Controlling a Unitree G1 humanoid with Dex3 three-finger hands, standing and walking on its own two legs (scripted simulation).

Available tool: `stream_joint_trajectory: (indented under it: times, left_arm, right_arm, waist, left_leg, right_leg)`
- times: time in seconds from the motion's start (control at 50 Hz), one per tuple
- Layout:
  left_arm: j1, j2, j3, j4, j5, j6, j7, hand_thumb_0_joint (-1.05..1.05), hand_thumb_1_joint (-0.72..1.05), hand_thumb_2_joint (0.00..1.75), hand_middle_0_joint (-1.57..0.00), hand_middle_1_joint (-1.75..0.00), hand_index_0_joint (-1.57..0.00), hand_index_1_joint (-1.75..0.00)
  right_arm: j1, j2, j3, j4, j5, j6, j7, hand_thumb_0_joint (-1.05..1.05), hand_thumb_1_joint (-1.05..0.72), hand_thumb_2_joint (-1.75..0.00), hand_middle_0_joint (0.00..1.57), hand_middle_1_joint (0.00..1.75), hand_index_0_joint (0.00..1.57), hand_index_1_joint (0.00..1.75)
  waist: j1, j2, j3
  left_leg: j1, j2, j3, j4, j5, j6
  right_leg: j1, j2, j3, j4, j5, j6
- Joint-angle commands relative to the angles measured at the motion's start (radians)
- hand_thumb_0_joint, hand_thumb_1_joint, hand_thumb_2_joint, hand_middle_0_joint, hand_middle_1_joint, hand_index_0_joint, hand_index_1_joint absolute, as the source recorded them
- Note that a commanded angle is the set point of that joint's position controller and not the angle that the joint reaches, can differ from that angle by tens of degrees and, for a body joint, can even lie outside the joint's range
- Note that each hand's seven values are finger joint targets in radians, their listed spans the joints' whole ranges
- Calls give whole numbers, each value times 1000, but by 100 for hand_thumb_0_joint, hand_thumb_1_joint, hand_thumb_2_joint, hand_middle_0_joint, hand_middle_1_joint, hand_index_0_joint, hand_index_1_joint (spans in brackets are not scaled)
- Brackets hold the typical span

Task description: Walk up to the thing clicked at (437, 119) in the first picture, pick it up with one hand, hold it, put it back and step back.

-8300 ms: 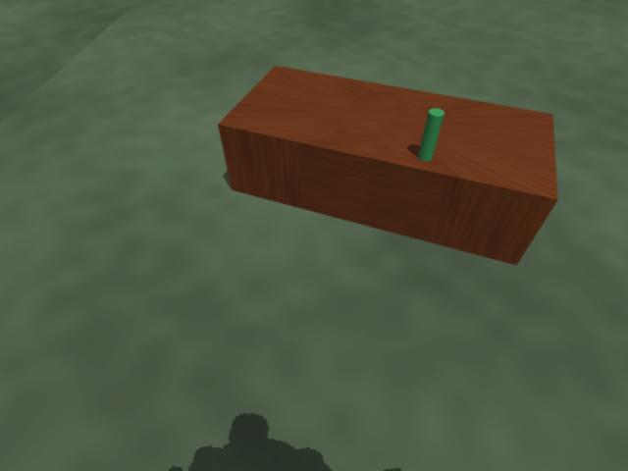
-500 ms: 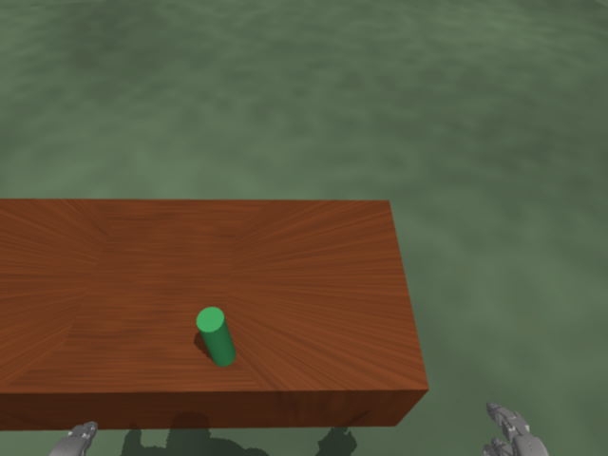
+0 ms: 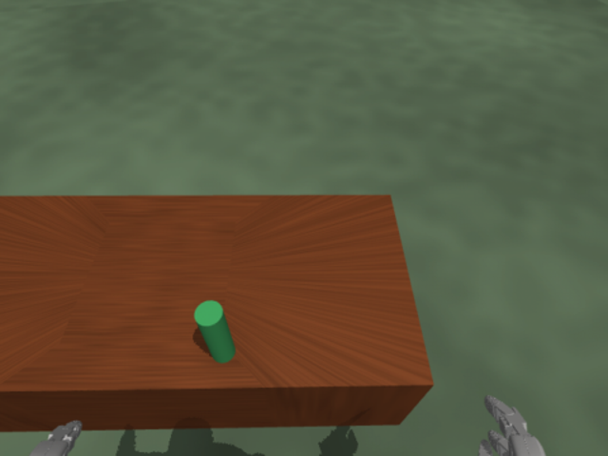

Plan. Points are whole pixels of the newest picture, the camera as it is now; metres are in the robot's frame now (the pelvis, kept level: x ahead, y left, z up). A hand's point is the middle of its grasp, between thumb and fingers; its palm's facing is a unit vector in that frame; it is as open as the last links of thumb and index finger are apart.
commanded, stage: go down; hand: left
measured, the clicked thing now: (216, 334) +0.42 +0.19 -0.27
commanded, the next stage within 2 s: none
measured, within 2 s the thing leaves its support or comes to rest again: neither
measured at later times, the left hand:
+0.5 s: hand out of the picture +0.15 +0.29 -0.08, palm faces +0.08 -0.94 -0.34, open 17.4 cm
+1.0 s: hand (60, 376) +0.26 +0.34 -0.04, palm faces +0.09 -0.98 -0.19, open 17.5 cm
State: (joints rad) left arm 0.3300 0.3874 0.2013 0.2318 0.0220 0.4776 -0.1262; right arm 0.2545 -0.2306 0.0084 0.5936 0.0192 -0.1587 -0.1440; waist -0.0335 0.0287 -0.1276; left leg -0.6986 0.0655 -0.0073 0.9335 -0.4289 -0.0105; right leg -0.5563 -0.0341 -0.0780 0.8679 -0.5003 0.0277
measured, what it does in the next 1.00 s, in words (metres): stands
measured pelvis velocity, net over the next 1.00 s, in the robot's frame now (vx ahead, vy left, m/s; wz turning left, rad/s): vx -0.01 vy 0.00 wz -0.03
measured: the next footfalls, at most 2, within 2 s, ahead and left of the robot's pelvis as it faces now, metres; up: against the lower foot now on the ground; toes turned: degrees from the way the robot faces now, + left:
none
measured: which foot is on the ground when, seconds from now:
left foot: down 0.00-1.00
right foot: down 0.00-1.00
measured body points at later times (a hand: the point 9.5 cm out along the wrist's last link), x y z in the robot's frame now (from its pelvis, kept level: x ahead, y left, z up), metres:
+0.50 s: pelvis -0.01 +0.00 -0.01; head +0.02 +0.01 +0.44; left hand +0.14 +0.33 -0.05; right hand +0.14 -0.25 -0.08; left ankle +0.02 +0.12 -0.69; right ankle -0.04 -0.14 -0.69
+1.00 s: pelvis -0.01 +0.00 -0.01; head +0.06 +0.03 +0.44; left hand +0.26 +0.39 -0.03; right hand +0.07 -0.27 -0.10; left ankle +0.02 +0.12 -0.69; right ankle -0.04 -0.14 -0.69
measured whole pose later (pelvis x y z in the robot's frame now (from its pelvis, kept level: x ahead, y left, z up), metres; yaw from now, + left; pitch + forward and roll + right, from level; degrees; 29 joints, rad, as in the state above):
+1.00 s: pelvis -0.01 +0.00 -0.01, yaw -2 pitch +13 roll -3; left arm -0.12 0.60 0.46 0.74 -0.05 0.12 -0.42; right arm 0.33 -0.27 0.01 0.69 -0.01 -0.24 -0.17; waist -0.06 0.00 -0.10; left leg -0.79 0.08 0.01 0.98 -0.42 0.00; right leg -0.66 -0.02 -0.06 0.91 -0.49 0.03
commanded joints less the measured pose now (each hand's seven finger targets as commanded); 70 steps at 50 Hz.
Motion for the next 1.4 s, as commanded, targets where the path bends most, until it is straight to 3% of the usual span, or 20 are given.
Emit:
stream_joint_trajectory:
  times: [0.0,0.16,0.28,0.38,0.48,0.52,0.62,0.64,0.66,0.7,0.72,0.8,0.9,0.98,1.06,1.1,1.16,1.24,1.28,1.38]
  left_arm:
    - [9,214,107,-177,0,-7,14,0,-60,7,-7,-7,-6,-8]
    - [23,214,108,-236,-8,13,9,0,-60,7,-7,-7,-6,-8]
    - [28,227,122,-260,-15,15,8,0,-56,8,-7,-6,-5,-7]
    - [-77,274,148,-274,-19,-4,7,0,-55,9,-7,-5,-5,-7]
    - [-226,346,207,-176,-44,-61,-5,0,-50,10,-6,-4,-3,-6]
    - [-327,364,208,-172,-59,-95,-26,0,-50,8,-6,-3,-3,-5]
    - [-407,417,254,60,-79,-149,-101,0,-52,6,-7,-2,-4,-4]
    - [-418,441,281,83,-82,-162,-119,0,-54,5,-7,-2,-4,-4]
    - [-440,427,269,139,-82,-175,-137,0,-54,5,-7,-1,-4,-3]
    - [-447,468,305,203,-84,-210,-174,0,-56,5,-7,-1,-4,-4]
    - [-510,473,296,186,-85,-233,-194,0,-53,6,-7,-2,-4,-4]
    - [-527,516,343,306,-90,-315,-253,0,-57,5,-7,-1,-4,-4]
    - [-553,518,344,363,-87,-399,-293,0,-55,6,-7,-1,-4,-4]
    - [-610,545,350,363,-82,-451,-284,0,-55,7,-7,-1,-3,-4]
    - [-720,608,387,342,-84,-502,-283,0,-51,7,-7,0,-3,-3]
    - [-769,625,389,386,-79,-525,-281,0,-48,7,-7,-2,-4,-4]
    - [-813,614,387,482,-85,-557,-300,0,-48,8,-6,-1,-3,-3]
    - [-844,635,376,565,-79,-581,-333,0,-46,6,-7,-1,-4,-3]
    - [-850,623,371,605,-84,-590,-344,0,-48,6,-6,-2,-4,-4]
    - [-907,684,401,594,-99,-634,-356,0,-48,5,-6,-2,-4,-3]
  right_arm:
    - [-38,-149,-59,-151,0,-66,-28,0,-87,-89,20,30,20,30]
    - [-38,-149,-53,-161,1,-90,-43,0,-86,-89,20,30,20,30]
    - [-36,-143,-50,-165,1,-109,-58,0,-86,-89,20,30,20,30]
    - [-29,-151,-46,-148,1,-127,-70,0,-86,-89,20,30,20,30]
    - [-14,-165,-37,-110,3,-151,-85,0,-87,-89,20,30,20,30]
    - [-15,-173,-34,-97,3,-160,-86,0,-87,-89,20,30,20,30]
    - [-3,-184,-32,-44,1,-167,-84,0,-88,-90,20,30,20,30]
    - [-4,-179,-27,-47,0,-170,-82,0,-89,-90,20,30,20,30]
    - [8,-187,-35,-36,-2,-169,-78,0,-89,-90,20,30,20,30]
    - [22,-185,-32,-33,-4,-164,-72,0,-90,-90,20,30,20,30]
    - [41,-200,-48,-22,-6,-164,-68,0,-90,-90,20,30,20,30]
    - [61,-199,-47,-18,-14,-159,-55,0,-90,-90,20,30,20,30]
    - [92,-206,-56,-13,-23,-137,-43,0,-90,-90,20,30,20,30]
    - [88,-210,-59,-15,-25,-124,-42,0,-90,-90,20,30,20,30]
    - [108,-220,-65,9,-28,-117,-46,0,-90,-90,20,30,20,30]
    - [105,-222,-62,13,-27,-113,-48,0,-89,-90,20,30,20,30]
    - [112,-223,-58,25,-31,-107,-49,0,-89,-90,20,30,20,30]
    - [123,-227,-52,30,-35,-100,-42,0,-89,-90,20,30,20,30]
    - [118,-234,-53,26,-33,-100,-37,0,-89,-90,20,30,20,30]
    - [121,-240,-48,18,-30,-90,-33,0,-89,-90,20,30,20,30]
  waist:
    - [12,60,-141]
    - [11,76,-111]
    - [10,81,-132]
    - [-13,100,-138]
    - [-27,73,-139]
    - [-30,105,-139]
    - [-21,95,-131]
    - [-8,94,-152]
    - [-13,96,-151]
    - [0,96,-185]
    - [-1,111,-192]
    - [11,114,-221]
    - [12,111,-267]
    - [13,110,-227]
    - [6,131,-260]
    - [-1,115,-220]
    - [-14,99,-228]
    - [-7,129,-235]
    - [-6,135,-215]
    - [2,153,-247]
  left_leg:
    - [196,-42,-18,-109,293,20]
    - [156,-39,-30,-115,192,15]
    - [145,-48,-16,-87,192,17]
    - [156,-41,-28,-94,147,17]
    - [158,-39,-29,-86,161,19]
    - [162,-38,-33,-103,141,16]
    - [162,-45,-26,-107,169,19]
    - [163,-44,-28,-105,189,19]
    - [173,-42,-29,-109,205,17]
    - [183,-43,-24,-97,263,19]
    - [197,-39,-26,-103,270,16]
    - [215,-30,-28,-93,329,19]
    - [258,-25,-24,-74,430,23]
    - [219,-28,-14,-92,321,21]
    - [257,-19,-25,-96,333,20]
    - [221,-26,-14,-98,272,22]
    - [204,-31,-7,-90,252,25]
    - [221,-27,-11,-94,259,22]
    - [213,-20,-25,-113,202,17]
    - [199,-20,-26,-111,180,13]
  right_leg:
    - [-33,49,2,-102,274,-24]
    - [-72,51,-3,-87,184,-30]
    - [-86,46,7,-89,190,-27]
    - [-102,48,11,-83,155,-27]
    - [-97,43,22,-88,181,-21]
    - [-101,42,24,-85,166,-25]
    - [-81,43,29,-106,188,-27]
    - [-70,44,25,-99,204,-28]
    - [-72,47,19,-91,212,-32]
    - [-55,47,23,-87,263,-30]
    - [-65,51,18,-78,256,-36]
    - [-82,53,13,-63,283,-35]
    - [-85,54,17,-52,353,-32]
    - [-94,53,26,-67,283,-35]
    - [-107,54,23,-64,286,-35]
    - [-118,52,33,-77,251,-37]
    - [-116,48,40,-85,250,-38]
    - [-136,46,35,-84,248,-42]
    - [-160,54,23,-74,199,-44]
    - [-163,55,22,-67,182,-47]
